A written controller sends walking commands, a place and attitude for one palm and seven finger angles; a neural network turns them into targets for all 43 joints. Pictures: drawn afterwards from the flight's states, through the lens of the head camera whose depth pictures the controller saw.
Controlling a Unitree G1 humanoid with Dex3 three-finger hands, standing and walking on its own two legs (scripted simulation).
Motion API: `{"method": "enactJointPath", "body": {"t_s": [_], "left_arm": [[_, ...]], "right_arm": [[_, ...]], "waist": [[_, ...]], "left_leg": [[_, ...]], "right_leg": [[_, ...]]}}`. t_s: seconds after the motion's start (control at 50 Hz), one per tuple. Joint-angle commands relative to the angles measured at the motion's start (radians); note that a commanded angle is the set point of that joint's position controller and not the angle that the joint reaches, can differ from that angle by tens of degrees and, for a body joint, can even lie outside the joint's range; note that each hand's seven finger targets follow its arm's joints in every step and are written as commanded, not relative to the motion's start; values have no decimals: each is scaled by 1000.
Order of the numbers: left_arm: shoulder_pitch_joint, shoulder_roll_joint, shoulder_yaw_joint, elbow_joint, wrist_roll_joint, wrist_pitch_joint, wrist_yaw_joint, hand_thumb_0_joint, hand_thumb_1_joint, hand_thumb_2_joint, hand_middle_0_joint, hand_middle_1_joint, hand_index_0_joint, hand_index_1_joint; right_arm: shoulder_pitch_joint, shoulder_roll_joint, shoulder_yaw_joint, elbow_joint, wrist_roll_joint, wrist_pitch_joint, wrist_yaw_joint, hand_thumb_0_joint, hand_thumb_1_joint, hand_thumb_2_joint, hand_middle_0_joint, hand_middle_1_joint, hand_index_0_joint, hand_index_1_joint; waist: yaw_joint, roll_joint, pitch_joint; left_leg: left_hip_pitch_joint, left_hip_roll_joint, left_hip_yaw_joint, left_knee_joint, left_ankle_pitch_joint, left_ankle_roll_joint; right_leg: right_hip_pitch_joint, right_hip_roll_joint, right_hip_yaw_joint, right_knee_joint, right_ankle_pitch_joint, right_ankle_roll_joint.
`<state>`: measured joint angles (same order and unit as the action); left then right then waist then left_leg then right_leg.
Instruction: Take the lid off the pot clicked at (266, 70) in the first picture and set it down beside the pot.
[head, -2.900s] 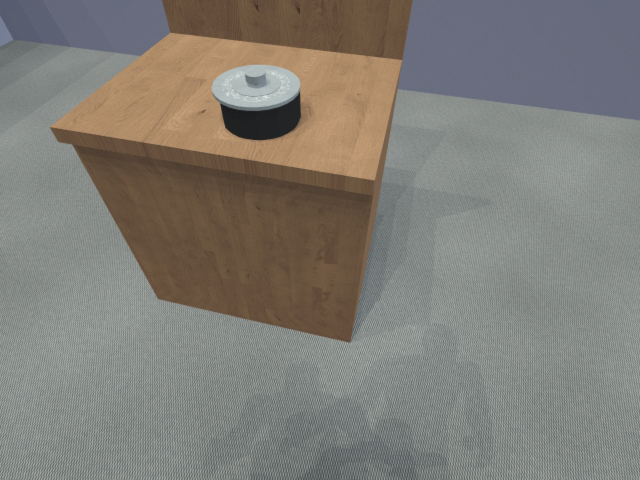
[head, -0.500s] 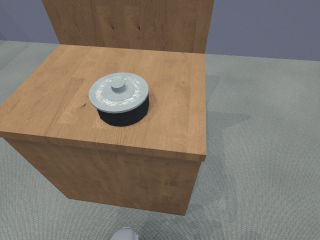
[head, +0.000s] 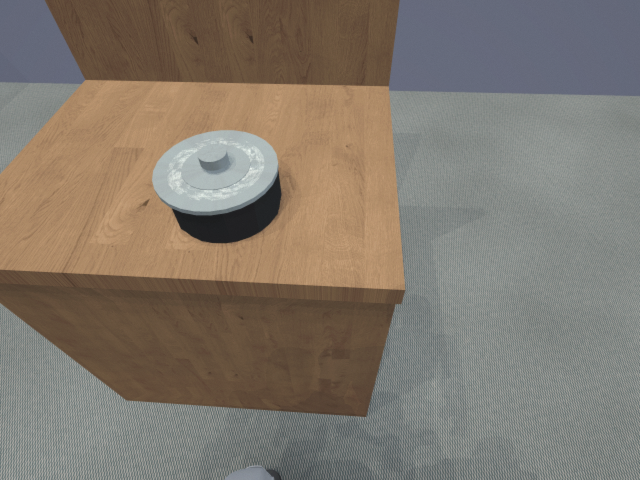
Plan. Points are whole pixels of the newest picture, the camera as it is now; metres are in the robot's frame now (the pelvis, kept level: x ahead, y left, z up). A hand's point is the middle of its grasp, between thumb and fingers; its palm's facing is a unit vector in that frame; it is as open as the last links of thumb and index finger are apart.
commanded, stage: come to a stop and stand still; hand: left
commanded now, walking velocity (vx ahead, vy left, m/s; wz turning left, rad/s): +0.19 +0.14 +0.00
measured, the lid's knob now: (213, 157) +0.53 +0.20 +0.11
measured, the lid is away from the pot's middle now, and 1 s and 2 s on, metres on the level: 0.00 0.00 0.00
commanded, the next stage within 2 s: look again from close up in 0.36 s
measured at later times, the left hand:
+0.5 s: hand out of the picture -0.02 +0.19 -0.17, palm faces +0.09 -0.97 -0.21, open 7.3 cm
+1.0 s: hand out of the picture +0.05 +0.27 -0.17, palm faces +0.04 -0.97 -0.24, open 7.4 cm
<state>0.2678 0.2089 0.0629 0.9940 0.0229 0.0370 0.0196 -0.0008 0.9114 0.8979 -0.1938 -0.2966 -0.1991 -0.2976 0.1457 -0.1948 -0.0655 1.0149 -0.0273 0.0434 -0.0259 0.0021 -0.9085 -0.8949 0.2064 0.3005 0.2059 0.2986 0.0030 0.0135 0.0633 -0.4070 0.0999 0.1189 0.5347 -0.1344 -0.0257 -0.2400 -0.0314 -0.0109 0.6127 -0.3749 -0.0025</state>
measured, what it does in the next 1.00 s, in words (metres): steps on the spot: left foot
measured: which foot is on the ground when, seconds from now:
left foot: down 0.00-0.02, up 0.04-0.44, down 0.46-1.00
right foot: down 0.00-1.00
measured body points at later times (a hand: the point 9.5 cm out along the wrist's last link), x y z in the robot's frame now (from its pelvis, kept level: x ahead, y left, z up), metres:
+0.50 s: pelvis +0.00 +0.01 +0.01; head +0.02 +0.01 +0.46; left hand -0.02 +0.24 -0.15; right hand +0.04 -0.22 -0.15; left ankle -0.03 +0.12 -0.72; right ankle -0.02 -0.12 -0.72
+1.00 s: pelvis +0.01 +0.07 +0.01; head +0.04 +0.08 +0.46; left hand +0.05 +0.32 -0.15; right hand +0.07 -0.17 -0.14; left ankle -0.03 +0.12 -0.72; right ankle -0.02 -0.11 -0.72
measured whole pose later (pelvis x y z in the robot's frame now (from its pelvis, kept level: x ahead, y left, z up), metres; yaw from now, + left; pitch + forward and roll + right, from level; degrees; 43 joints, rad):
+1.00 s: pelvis +0.01 +0.07 +0.01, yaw +1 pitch +0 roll -1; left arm 0.25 0.21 0.01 1.00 0.01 0.02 0.04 0.00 0.91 0.90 -0.19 -0.30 -0.20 -0.30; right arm 0.24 -0.19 0.01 0.99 -0.02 -0.01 -0.03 0.00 -0.93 -0.89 0.21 0.30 0.21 0.30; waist 0.01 0.00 0.05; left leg -0.19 -0.06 0.09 0.54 -0.35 0.09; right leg -0.19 -0.11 0.01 0.52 -0.33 0.04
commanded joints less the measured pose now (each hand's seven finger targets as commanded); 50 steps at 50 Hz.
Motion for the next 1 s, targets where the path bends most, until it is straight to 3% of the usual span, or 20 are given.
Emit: {"method": "enactJointPath", "body": {"t_s": [0.0,0.02,0.08,0.12,0.18,0.24,0.3,0.34,0.38,0.4,0.42,0.44,0.46,0.48,0.52,0.56,0.64,0.74,0.86,0.98], "left_arm": [[87,172,-7,-26,11,-14,19,0,900,900,-200,-300,-200,-300],[20,170,2,-41,7,-28,25,0,900,900,-200,-300,-200,-300],[-49,136,0,-41,-6,-46,20,0,900,900,-200,-300,-200,-300],[27,114,0,-24,-3,-61,18,0,900,900,-200,-300,-200,-300],[139,124,8,11,-5,-65,22,0,900,900,-200,-300,-200,-300],[177,124,15,30,0,-66,33,0,900,900,-200,-300,-200,-300],[166,130,18,40,4,-61,39,0,900,900,-200,-300,-200,-300],[116,132,16,41,3,-57,39,0,900,900,-200,-300,-200,-300],[65,121,12,42,-7,-52,34,0,900,900,-200,-300,-200,-300],[141,91,-20,60,-7,-69,63,0,900,900,-200,-300,-200,-300],[83,131,-20,8,-1,-79,52,0,900,900,-200,-300,-200,-300],[61,111,-19,1,-1,-79,43,0,900,900,-200,-300,-200,-300],[37,112,-18,-3,2,-80,43,0,900,900,-200,-300,-200,-300],[27,105,-17,-17,-3,-69,36,0,900,900,-200,-300,-200,-300],[50,58,-31,-17,-4,-51,33,0,900,900,-200,-300,-200,-300],[96,33,-44,-5,-2,-44,35,0,900,900,-200,-300,-200,-300],[84,40,-47,-9,-4,-39,32,0,900,900,-200,-300,-200,-300],[59,64,-44,-30,-6,-28,31,0,900,900,-200,-300,-200,-300],[44,80,-42,-37,-9,-24,31,0,900,900,-200,-300,-200,-300],[42,101,-39,-32,-9,-28,29,0,900,900,-200,-300,-200,-300]], "right_arm": [[16,-40,-12,-72,9,17,14,0,-900,-900,200,300,200,300],[16,-64,-16,-62,1,19,21,0,-900,-900,200,300,200,300],[160,-69,-21,24,-1,7,31,0,-900,-900,200,300,200,300],[166,-58,-10,25,4,-14,32,0,-900,-900,200,300,200,300],[121,-66,-5,5,8,-22,24,0,-900,-900,200,300,200,300],[100,-60,7,-12,11,-23,11,0,-900,-900,200,300,200,300],[97,-41,15,-14,20,-24,5,0,-900,-900,200,300,200,300],[148,-24,20,3,26,-28,1,0,-900,-900,200,300,200,300],[216,-15,27,42,26,-39,0,0,-900,-900,200,300,200,300],[118,-68,27,-35,17,-45,7,0,-900,-900,200,300,200,300],[168,-29,30,-61,16,-38,14,0,-900,-900,200,300,200,300],[165,-35,35,-59,10,-30,15,0,-900,-900,200,300,200,300],[191,-37,39,-55,11,-38,18,0,-900,-900,200,300,200,300],[203,-50,36,-63,7,-40,18,0,-900,-900,200,300,200,300],[180,-94,36,-71,4,-57,12,0,-900,-900,200,300,200,300],[147,-109,36,-89,10,-63,2,0,-900,-900,200,300,200,300],[134,-118,40,-102,12,-66,-5,0,-900,-900,200,300,200,300],[129,-127,42,-98,11,-68,-7,0,-900,-900,200,300,200,300],[132,-128,43,-84,12,-71,-12,0,-900,-900,200,300,200,300],[125,-119,43,-70,14,-70,-9,0,-900,-900,200,300,200,300]], "waist": [[24,-302,65],[7,-305,95],[-51,-148,80],[-13,-116,60],[47,-132,9],[64,-131,-43],[66,-160,-77],[32,-164,-107],[-4,-149,-109],[14,-35,-12],[-28,-87,-63],[-21,-61,-27],[-45,-63,-8],[-33,37,-24],[-15,219,-34],[16,169,-33],[15,21,-35],[11,51,-15],[10,50,-58],[13,-13,-76]], "left_leg": [[-71,-82,-77,259,-403,-13],[-75,-62,-140,337,-325,4],[-60,-67,-118,452,-160,-2],[-91,-71,-97,394,-156,-7],[-148,-72,-101,342,-206,-21],[-144,-60,-117,271,-284,-28],[-55,-73,-109,159,-316,-23],[68,-84,-95,24,-248,-18],[273,-100,-71,-159,-35,-7],[177,-61,-89,73,-107,0],[141,-74,-90,51,-223,22],[161,-65,-89,43,-224,23],[170,-37,-101,-5,-170,27],[195,-27,-120,-37,-124,33],[133,42,-251,-113,101,80],[138,66,-267,-126,233,111],[174,43,-244,-109,246,94],[199,34,-246,-141,274,81],[275,29,-233,-131,379,73],[253,1,-204,-109,279,74]], "right_leg": [[-188,-302,394,-568,-480,-141],[-254,-288,411,-594,-477,-132],[-155,-198,205,-498,-135,-106],[-18,-201,175,-434,11,-116],[174,-255,205,-376,241,-160],[275,-309,242,-298,541,-209],[261,-310,234,-246,717,-214],[207,-283,197,-216,710,-183],[76,-199,127,-181,552,-110],[46,-164,129,-161,664,-54],[26,-196,144,-207,427,-71],[-51,-203,159,-264,196,-82],[-82,-180,122,-246,158,-86],[-97,-133,87,-179,109,-74],[-31,-31,-31,-41,73,-34],[-4,-8,-44,-40,20,-22],[4,-30,-20,-75,111,-23],[-9,-35,-21,-65,114,-8],[3,-47,-14,-72,150,-4],[66,-75,0,-104,293,-14]]}}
